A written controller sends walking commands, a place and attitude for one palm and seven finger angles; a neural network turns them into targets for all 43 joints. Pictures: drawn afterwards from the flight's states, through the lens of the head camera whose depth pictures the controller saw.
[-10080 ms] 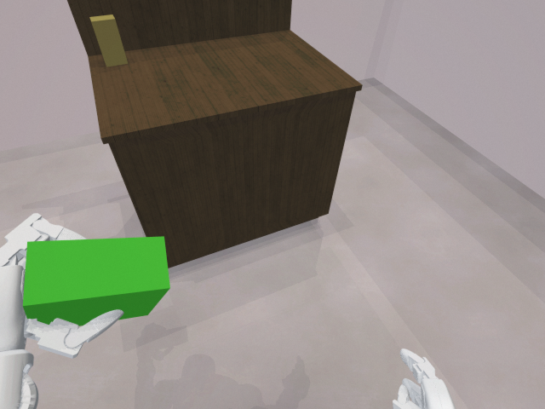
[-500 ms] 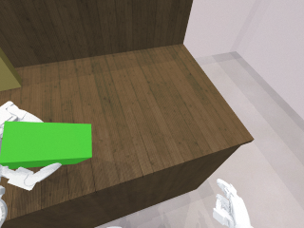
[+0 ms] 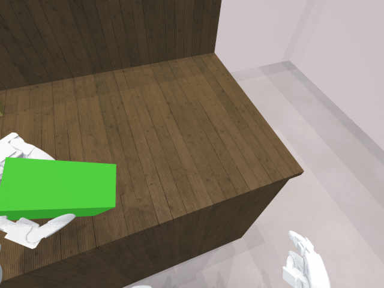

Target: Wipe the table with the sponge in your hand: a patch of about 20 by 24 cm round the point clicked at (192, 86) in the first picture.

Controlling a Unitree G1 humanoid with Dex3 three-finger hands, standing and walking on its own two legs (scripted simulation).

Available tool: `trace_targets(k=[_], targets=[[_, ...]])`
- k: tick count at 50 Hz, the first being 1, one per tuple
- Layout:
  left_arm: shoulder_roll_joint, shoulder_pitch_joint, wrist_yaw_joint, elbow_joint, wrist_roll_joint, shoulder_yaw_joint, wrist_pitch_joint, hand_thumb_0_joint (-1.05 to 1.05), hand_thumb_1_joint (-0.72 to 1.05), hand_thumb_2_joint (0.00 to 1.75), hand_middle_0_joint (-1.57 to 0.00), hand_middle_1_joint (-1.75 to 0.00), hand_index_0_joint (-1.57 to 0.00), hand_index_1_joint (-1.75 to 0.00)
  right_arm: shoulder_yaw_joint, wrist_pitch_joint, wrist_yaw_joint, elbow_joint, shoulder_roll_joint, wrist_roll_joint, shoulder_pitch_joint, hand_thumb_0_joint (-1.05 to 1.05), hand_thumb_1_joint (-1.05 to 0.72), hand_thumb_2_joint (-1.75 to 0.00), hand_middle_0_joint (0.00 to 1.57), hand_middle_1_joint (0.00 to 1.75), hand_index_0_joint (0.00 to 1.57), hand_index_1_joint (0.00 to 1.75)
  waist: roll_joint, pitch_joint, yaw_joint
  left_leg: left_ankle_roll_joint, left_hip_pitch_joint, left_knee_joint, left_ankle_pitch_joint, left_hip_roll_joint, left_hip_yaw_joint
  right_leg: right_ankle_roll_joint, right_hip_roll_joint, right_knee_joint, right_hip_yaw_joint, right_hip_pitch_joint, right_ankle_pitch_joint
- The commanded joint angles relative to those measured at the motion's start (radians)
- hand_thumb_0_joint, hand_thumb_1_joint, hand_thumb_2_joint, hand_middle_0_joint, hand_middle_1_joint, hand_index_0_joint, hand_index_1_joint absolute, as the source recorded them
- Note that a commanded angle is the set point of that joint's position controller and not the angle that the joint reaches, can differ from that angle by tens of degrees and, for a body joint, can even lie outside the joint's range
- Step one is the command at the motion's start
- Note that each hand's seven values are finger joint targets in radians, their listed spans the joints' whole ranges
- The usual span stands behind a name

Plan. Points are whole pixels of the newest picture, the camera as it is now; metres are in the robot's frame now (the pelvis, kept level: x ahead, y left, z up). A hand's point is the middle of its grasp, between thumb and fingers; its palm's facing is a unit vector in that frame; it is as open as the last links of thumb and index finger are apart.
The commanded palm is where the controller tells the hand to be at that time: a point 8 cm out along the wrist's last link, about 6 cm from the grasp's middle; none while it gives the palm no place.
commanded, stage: come to a stop and stand still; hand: left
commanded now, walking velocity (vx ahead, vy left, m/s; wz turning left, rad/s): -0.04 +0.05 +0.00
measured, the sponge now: (75, 192) +0.23 +0.20 +0.14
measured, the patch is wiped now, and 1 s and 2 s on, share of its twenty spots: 0.00 0.00 0.00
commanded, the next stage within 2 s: look again from close up in 0.86 s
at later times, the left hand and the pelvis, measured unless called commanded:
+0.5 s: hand out of the picture +0.19 +0.29 +0.15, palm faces +0.31 -0.86 -0.40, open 10.3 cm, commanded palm +0.14 +0.33 +0.18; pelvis -0.02 +0.05 +0.01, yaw +0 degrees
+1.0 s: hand out of the picture +0.20 +0.31 +0.16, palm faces +0.35 -0.84 -0.41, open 10.3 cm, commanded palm +0.13 +0.34 +0.18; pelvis -0.02 +0.06 +0.01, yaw +1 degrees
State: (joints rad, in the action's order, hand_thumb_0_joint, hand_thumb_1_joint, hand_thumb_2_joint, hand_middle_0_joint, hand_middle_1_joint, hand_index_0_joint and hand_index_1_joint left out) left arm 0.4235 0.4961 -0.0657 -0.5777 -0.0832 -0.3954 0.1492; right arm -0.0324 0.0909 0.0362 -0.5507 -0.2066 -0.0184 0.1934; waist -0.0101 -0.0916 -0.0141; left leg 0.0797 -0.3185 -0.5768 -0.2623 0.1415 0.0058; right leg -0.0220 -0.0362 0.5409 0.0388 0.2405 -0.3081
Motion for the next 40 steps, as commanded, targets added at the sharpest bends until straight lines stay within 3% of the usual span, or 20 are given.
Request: trace_targets(k=[1,2,6,7,8,9,10,11,12,13,15,19,21,22,23,27,32,36,37,40], targets=[[0.178,-0.018,-0.05,-0.215,-0.008,-0.154,0.075,0.0,0.1,1.3,-1.2,-1.6,-1.2,-1.6,-0.031,0.058,0.008,0.149,-0.105,-0.006,-0.08,0.0,-0.9,-0.9,0.2,0.3,0.2,0.3,0.064,0.216,0.014,-0.085,0.151,0.024,0.179,-0.051,0.021,-0.015,0.115,-0.134,-0.104,-0.015,0.328],[0.152,-0.006,-0.049,-0.197,-0.009,-0.131,0.079,0.0,0.1,1.3,-1.2,-1.6,-1.2,-1.6,-0.026,0.058,0.008,0.14,-0.102,0.0,-0.072,0.0,-0.9,-0.9,0.2,0.3,0.2,0.3,0.049,0.216,0.012,-0.091,0.146,0.029,0.171,-0.055,0.021,-0.008,0.11,-0.142,-0.096,-0.023,0.321],[0.169,-0.03,-0.063,-0.197,0.001,-0.139,0.079,0.0,0.1,1.3,-1.2,-1.6,-1.2,-1.6,-0.019,0.066,0.013,0.134,-0.105,-0.007,-0.094,0.0,-0.9,-0.9,0.2,0.3,0.2,0.3,0.05,0.188,0.016,-0.091,0.163,0.081,0.19,-0.049,0.006,-0.002,0.106,-0.152,-0.092,-0.027,0.315],[0.876,-0.91,-0.029,-0.271,0.125,-0.675,0.17,0.0,0.1,1.3,-1.2,-1.6,-1.2,-1.6,-0.07,0.128,0.022,0.049,-0.133,0.072,0.084,0.0,-0.9,-0.9,0.2,0.3,0.2,0.3,-0.143,0.118,0.101,-0.07,-0.028,-0.079,0.194,-0.072,0.159,0.016,0.115,-0.24,-0.16,-0.052,0.557],[0.282,-0.413,0.01,0.192,0.063,-0.238,0.125,0.0,0.1,1.3,-1.2,-1.6,-1.2,-1.6,-0.035,0.14,0.018,0.056,-0.052,0.037,-0.002,0.0,-0.9,-0.9,0.2,0.3,0.2,0.3,-0.177,0.199,0.05,-0.072,-0.012,-0.038,0.095,-0.167,0.058,-0.101,0.211,-0.123,-0.251,-0.13,0.749],[0.186,-0.241,0.015,0.202,0.052,-0.167,0.129,0.0,0.1,1.3,-1.2,-1.6,-1.2,-1.6,-0.052,0.151,0.01,0.121,-0.123,0.008,0.032,0.0,-0.9,-0.9,0.2,0.3,0.2,0.3,-0.069,0.196,0.07,-0.071,0.052,0.026,0.13,-0.136,0.095,-0.049,0.196,-0.111,-0.249,-0.148,0.813],[0.161,-0.216,0.011,0.036,0.024,-0.106,0.145,0.0,0.1,1.3,-1.2,-1.6,-1.2,-1.6,-0.042,0.152,0.0,0.114,-0.122,0.007,0.016,0.0,-0.9,-0.9,0.2,0.3,0.2,0.3,0.015,0.249,0.057,-0.089,0.107,0.113,0.207,-0.129,0.061,-0.023,0.17,-0.065,-0.15,-0.189,0.669],[0.064,-0.155,0.0,-0.012,0.006,-0.035,0.151,0.0,0.1,1.3,-1.2,-1.6,-1.2,-1.6,-0.037,0.161,-0.013,0.112,-0.116,-0.004,-0.033,0.0,-0.9,-0.9,0.2,0.3,0.2,0.3,0.141,0.274,0.046,-0.105,0.23,0.14,0.384,-0.078,0.036,0.0,0.116,-0.027,-0.091,-0.117,0.482],[0.095,-0.14,-0.008,-0.078,0.017,-0.043,0.15,0.0,0.1,1.3,-1.2,-1.6,-1.2,-1.6,-0.043,0.162,-0.027,0.119,-0.134,0.003,-0.04,0.0,-0.9,-0.9,0.2,0.3,0.2,0.3,0.163,0.273,0.062,-0.118,0.264,0.122,0.482,-0.036,0.011,0.022,0.082,-0.017,-0.065,-0.056,0.377],[0.103,-0.101,-0.013,-0.085,0.022,-0.041,0.142,0.0,0.1,1.3,-1.2,-1.6,-1.2,-1.6,-0.043,0.161,-0.036,0.122,-0.131,0.003,-0.042,0.0,-0.9,-0.9,0.2,0.3,0.2,0.3,0.103,0.268,0.063,-0.12,0.227,0.114,0.494,-0.022,0.007,0.027,0.076,-0.026,-0.041,-0.074,0.339],[0.129,-0.101,-0.027,-0.127,0.025,-0.06,0.138,0.0,0.1,1.3,-1.2,-1.6,-1.2,-1.6,-0.033,0.158,-0.043,0.129,-0.119,0.0,-0.056,0.0,-0.9,-0.9,0.2,0.3,0.2,0.3,0.054,0.247,0.061,-0.107,0.129,0.126,0.344,-0.039,0.008,0.026,0.077,-0.058,-0.041,-0.111,0.27],[0.177,-0.144,-0.051,-0.146,0.021,-0.131,0.154,0.0,0.1,1.3,-1.2,-1.6,-1.2,-1.6,-0.019,0.154,-0.017,0.132,-0.111,0.004,-0.08,0.0,-0.9,-0.9,0.2,0.3,0.2,0.3,0.012,0.176,0.047,-0.097,0.083,0.177,0.072,-0.068,-0.01,0.017,0.089,-0.137,-0.069,-0.061,0.139],[0.216,-0.178,-0.063,-0.157,0.025,-0.173,0.162,0.0,0.1,1.3,-1.2,-1.6,-1.2,-1.6,-0.01,0.15,-0.001,0.122,-0.11,0.004,-0.101,0.0,-0.9,-0.9,0.2,0.3,0.2,0.3,0.086,0.154,0.043,-0.096,0.098,0.213,0.002,-0.069,-0.015,0.014,0.081,-0.154,-0.073,-0.029,0.096],[0.168,-0.191,-0.059,-0.13,0.024,-0.135,0.169,0.0,0.1,1.3,-1.2,-1.6,-1.2,-1.6,-0.007,0.147,0.002,0.119,-0.107,0.01,-0.085,0.0,-0.9,-0.9,0.2,0.3,0.2,0.3,0.115,0.143,0.038,-0.102,0.061,0.237,-0.048,-0.06,-0.03,0.013,0.079,-0.15,-0.057,-0.048,0.069],[0.162,-0.217,-0.057,-0.137,0.027,-0.125,0.171,0.0,0.1,1.3,-1.2,-1.6,-1.2,-1.6,-0.007,0.15,0.002,0.128,-0.106,0.007,-0.083,0.0,-0.9,-0.9,0.2,0.3,0.2,0.3,0.142,0.14,0.04,-0.103,0.043,0.252,-0.081,-0.057,-0.036,0.012,0.072,-0.142,-0.059,-0.068,0.06],[0.11,-0.24,-0.053,-0.107,0.041,-0.068,0.178,0.0,0.1,1.3,-1.2,-1.6,-1.2,-1.6,0.0,0.164,-0.001,0.112,-0.109,0.011,-0.073,0.0,-0.9,-0.9,0.2,0.3,0.2,0.3,0.159,0.146,0.037,-0.106,0.034,0.276,-0.154,-0.052,-0.038,0.015,0.061,-0.149,-0.041,-0.081,0.041],[0.071,-0.228,-0.051,-0.1,0.056,-0.022,0.165,0.0,0.1,1.3,-1.2,-1.6,-1.2,-1.6,0.002,0.171,-0.012,0.103,-0.111,0.014,-0.068,0.0,-0.9,-0.9,0.2,0.3,0.2,0.3,0.117,0.157,0.037,-0.099,0.048,0.271,-0.121,-0.057,-0.041,0.021,0.055,-0.168,-0.035,-0.087,0.073],[0.123,-0.228,-0.059,-0.121,0.061,-0.077,0.154,0.0,0.1,1.3,-1.2,-1.6,-1.2,-1.6,0.002,0.165,-0.013,0.105,-0.114,0.01,-0.09,0.0,-0.9,-0.9,0.2,0.3,0.2,0.3,0.102,0.169,0.037,-0.087,0.085,0.257,-0.077,-0.067,-0.028,0.023,0.058,-0.185,-0.043,-0.077,0.095],[0.076,-0.214,-0.051,-0.101,0.057,-0.038,0.156,0.0,0.1,1.3,-1.2,-1.6,-1.2,-1.6,0.003,0.157,-0.013,0.103,-0.109,0.015,-0.073,0.0,-0.9,-0.9,0.2,0.3,0.2,0.3,0.099,0.158,0.033,-0.089,0.062,0.263,-0.072,-0.067,-0.037,0.023,0.052,-0.184,-0.03,-0.089,0.103],[0.111,-0.199,-0.052,-0.135,0.053,-0.073,0.158,0.0,0.1,1.3,-1.2,-1.6,-1.2,-1.6,-0.003,0.152,-0.011,0.117,-0.111,0.012,-0.068,0.0,-0.9,-0.9,0.2,0.3,0.2,0.3,0.102,0.176,0.036,-0.089,0.07,0.242,-0.019,-0.07,-0.033,0.021,0.061,-0.18,-0.039,-0.114,0.156]])
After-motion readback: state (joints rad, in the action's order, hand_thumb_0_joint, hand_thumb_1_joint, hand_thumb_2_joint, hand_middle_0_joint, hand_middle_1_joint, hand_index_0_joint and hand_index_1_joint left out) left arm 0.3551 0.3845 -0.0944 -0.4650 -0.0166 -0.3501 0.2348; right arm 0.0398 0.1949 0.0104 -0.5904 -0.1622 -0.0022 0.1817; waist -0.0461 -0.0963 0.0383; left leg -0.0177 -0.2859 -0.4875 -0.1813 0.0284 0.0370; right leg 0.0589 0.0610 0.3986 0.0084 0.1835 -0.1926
